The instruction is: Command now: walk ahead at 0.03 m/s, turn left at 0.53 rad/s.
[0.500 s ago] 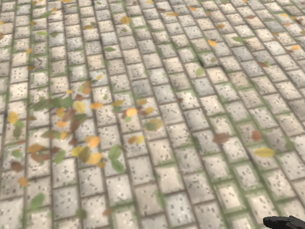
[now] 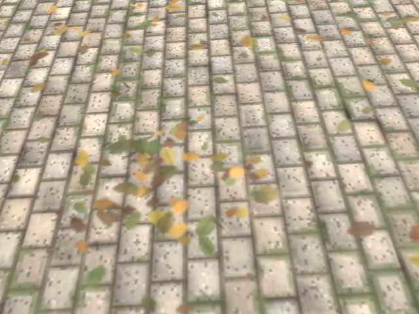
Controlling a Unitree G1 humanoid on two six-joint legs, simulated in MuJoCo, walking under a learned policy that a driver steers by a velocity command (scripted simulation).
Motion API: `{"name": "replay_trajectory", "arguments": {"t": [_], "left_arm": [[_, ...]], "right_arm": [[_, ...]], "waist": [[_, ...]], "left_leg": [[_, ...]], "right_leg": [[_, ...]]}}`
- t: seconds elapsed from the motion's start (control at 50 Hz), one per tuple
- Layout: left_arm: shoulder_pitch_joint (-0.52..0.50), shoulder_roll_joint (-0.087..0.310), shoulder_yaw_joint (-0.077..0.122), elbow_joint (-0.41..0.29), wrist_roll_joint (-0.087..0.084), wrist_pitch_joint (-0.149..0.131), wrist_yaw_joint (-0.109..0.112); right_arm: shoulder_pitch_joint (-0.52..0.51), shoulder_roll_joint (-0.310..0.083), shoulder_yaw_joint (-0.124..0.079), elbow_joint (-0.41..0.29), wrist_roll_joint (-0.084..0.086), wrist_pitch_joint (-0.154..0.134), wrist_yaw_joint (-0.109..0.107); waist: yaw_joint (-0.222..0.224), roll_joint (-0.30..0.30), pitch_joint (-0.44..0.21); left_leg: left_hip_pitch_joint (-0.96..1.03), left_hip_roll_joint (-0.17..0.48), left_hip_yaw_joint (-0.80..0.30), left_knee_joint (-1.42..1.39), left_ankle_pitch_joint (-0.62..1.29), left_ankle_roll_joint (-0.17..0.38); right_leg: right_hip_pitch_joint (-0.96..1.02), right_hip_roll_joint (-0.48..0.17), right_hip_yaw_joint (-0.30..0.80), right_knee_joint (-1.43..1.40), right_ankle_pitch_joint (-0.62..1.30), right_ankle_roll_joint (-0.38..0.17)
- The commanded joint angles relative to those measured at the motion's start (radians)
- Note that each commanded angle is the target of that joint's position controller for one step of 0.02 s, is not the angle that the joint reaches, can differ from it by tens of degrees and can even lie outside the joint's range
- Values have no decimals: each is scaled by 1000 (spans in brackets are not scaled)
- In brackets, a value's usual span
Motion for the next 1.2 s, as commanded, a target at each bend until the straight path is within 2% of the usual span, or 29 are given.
{"name": "replay_trajectory", "arguments": {"t": [0.02, 0.06, 0.14, 0.22, 0.26, 0.28, 0.3, 0.32, 0.34, 0.36, 0.4, 0.42, 0.46, 0.48, 0.52, 0.6, 0.68, 0.74, 0.76, 0.78, 0.8, 0.82, 0.84, 0.86, 0.88, 0.92, 1.02, 1.14, 1.2], "left_arm": [[-82, 123, 28, -87, -15, -11, 11], [-44, 131, 33, -76, -9, 0, 16], [-16, 180, 56, -63, -13, 17, 17], [-23, 210, 70, -51, -34, 17, 0], [-45, 211, 73, -45, -55, 13, -2], [-21, 189, 67, -28, -62, 10, -4], [31, 145, 54, -11, -43, 5, -9], [23, 64, 20, -57, 20, 1, -18], [-71, 130, 40, -70, -3, 0, -6], [-90, 165, 52, -62, -31, 9, 0], [-49, 155, 55, -18, -29, 25, 12], [-14, 146, 53, 0, -24, 31, 12], [43, 108, 41, 34, -32, 33, 2], [43, 91, 32, 40, -36, 33, -3], [-7, 83, 19, 28, -35, 34, -8], [-24, 149, 32, 1, -47, 38, -6], [8, 123, 28, 0, -47, 38, -12], [57, 107, 28, 11, -48, 38, -27], [70, 121, 31, 10, -42, 36, -30], [85, 189, 49, 3, -35, 35, -23], [79, 292, 75, -14, -37, 31, -13], [125, 252, 64, -21, -9, 16, -17], [105, 235, 57, -21, -4, -2, -18], [52, 225, 59, -28, -18, -11, -16], [12, 210, 55, -36, -37, -11, -13], [-3, 191, 46, -46, -47, 0, -3], [15, 220, 60, -63, -43, 25, 9], [-34, 233, 66, -90, -43, 42, -4], [-88, 213, 59, -107, -58, 51, 0]], "right_arm": [[67, -79, -30, -37, 3, 13, -5], [3, -53, -18, -74, 11, 13, 1], [-57, -25, 1, -122, 6, 9, 21], [-43, -50, -7, -136, 6, 17, 36], [6, -48, -13, -126, 6, 21, 43], [43, -55, -19, -111, 1, 19, 39], [76, -111, -36, -109, 0, 16, 28], [75, -222, -52, -138, -12, 12, 11], [104, -178, -37, -139, -49, -10, 21], [71, -147, -24, -127, -54, -28, 26], [-34, -77, -1, -118, -24, -38, 18], [-70, -45, 16, -113, -20, -39, 14], [-90, 20, 41, -91, -37, -46, 9], [-95, 28, 45, -80, -42, -49, 8], [-83, 0, 38, -59, -49, -49, 6], [-65, -88, 8, -28, -34, -32, -1], [-81, -91, -2, -18, -22, -18, -13], [-115, -89, -8, -15, -8, -6, -21], [-98, -85, -11, -3, 1, -4, -23], [-77, -58, -9, -4, -8, -7, -23], [-125, -9, 4, -49, -45, -16, -21], [-218, -22, 3, -70, -41, -22, -24], [-192, -44, -8, -61, -23, -23, -17], [-161, -45, -13, -41, -15, -21, -15], [-144, -55, -17, -30, -18, -20, -18], [-125, -43, -16, -21, -20, -22, -18], [-139, -25, -7, -27, -11, -31, -14], [-109, -50, -15, -29, -2, -53, 3], [-23, -51, -21, -7, -4, -72, 17]], "waist": [[-19, -162, -52], [16, -187, -55], [54, -218, -98], [47, -239, -108], [7, -228, -108], [-8, -198, -113], [-3, -51, -140], [28, 292, -152], [-70, 198, -210], [-53, 118, -157], [-3, 73, -117], [20, 80, -118], [44, 87, -138], [39, 89, -130], [4, 94, -99], [-24, 88, -37], [-10, 61, -46], [29, 58, -81], [41, 39, -80], [26, -90, -93], [6, -325, -71], [92, -299, -104], [67, -202, -107], [35, -139, -96], [20, -111, -83], [8, -130, -104], [33, -165, -104], [35, -221, -90], [-17, -216, -117]], "left_leg": [[-108, 62, 27, 231, 26, -56], [-126, 83, 68, 145, 62, -75], [-23, 129, 115, -70, 37, -73], [108, 118, 176, -254, 52, -30], [209, 100, 202, -440, 170, 18], [317, 79, 191, -563, 274, 53], [494, 159, 53, -620, 519, 97], [637, 447, -299, -576, 971, 248], [534, 521, -341, -608, 926, 401], [486, 457, -244, -622, 824, 372], [449, 357, -128, -628, 678, 273], [403, 331, -77, -632, 716, 262], [370, 295, 4, -645, 697, 247], [367, 281, 31, -649, 647, 236], [360, 295, 25, -664, 548, 242], [378, 375, -64, -668, 443, 292], [430, 420, -73, -630, 596, 303], [429, 394, 5, -558, 654, 255], [400, 360, 45, -512, 571, 203], [299, 277, 135, -359, 402, 117], [47, 92, 247, -160, 42, 4], [-60, 49, 120, 61, -252, -13], [-91, 78, 60, 166, -222, -8], [-111, 97, 47, 182, -142, -8], [-129, 108, 42, 148, -78, -14], [-71, 99, 53, 115, 9, -39], [1, 81, 54, -125, 69, -65], [150, 52, 47, -326, 64, -45], [283, 56, 68, -583, 232, -12]], "right_leg": [[116, -245, 160, -154, 352, -178], [175, -236, 112, -153, 375, -192], [224, -278, 70, -134, 402, -211], [201, -311, 42, -105, 421, -204], [175, -305, 9, -41, 399, -163], [117, -275, -24, 23, 338, -115], [-28, -211, -105, 177, 160, -28], [-327, -77, -170, 477, -432, 80], [-358, -43, -22, 639, -488, 91], [-358, -62, 6, 697, -422, 84], [-349, -80, 22, 656, -279, 83], [-285, -77, 17, 647, -209, 94], [-173, -78, 12, 557, -125, 106], [-135, -85, 10, 464, -105, 106], [-81, -86, 2, 325, -112, 100], [-116, -67, -22, 276, -210, 82], [-129, -61, -42, 271, -243, 57], [-27, -32, -84, 103, -116, 17], [31, -30, -64, -11, 27, -13], [128, -112, 90, -93, 271, -67], [221, -316, 402, -116, 551, -233], [251, -395, 497, -159, 606, -364], [260, -361, 429, -150, 576, -346], [264, -299, 352, -129, 532, -288], [267, -267, 316, -124, 513, -247], [247, -219, 276, -123, 542, -227], [229, -186, 300, -119, 400, -223], [125, -167, 418, -99, 297, -212], [114, -128, 443, -29, 285, -157]]}}
Keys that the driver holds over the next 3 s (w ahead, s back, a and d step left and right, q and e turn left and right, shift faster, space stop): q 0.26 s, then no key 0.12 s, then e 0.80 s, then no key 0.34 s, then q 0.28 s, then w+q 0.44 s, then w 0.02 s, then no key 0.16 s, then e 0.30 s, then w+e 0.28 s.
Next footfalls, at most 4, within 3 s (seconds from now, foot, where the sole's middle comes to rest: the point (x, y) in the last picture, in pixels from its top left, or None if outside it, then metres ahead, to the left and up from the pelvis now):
0.30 left None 0.02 0.14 -0.78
0.78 right None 0.02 -0.07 -0.78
1.24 left None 0.06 0.16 -0.78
1.56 right None -0.02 -0.09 -0.78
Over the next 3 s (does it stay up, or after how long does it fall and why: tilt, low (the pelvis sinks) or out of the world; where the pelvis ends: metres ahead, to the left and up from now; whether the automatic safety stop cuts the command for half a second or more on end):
stays up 0.33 0.13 0.01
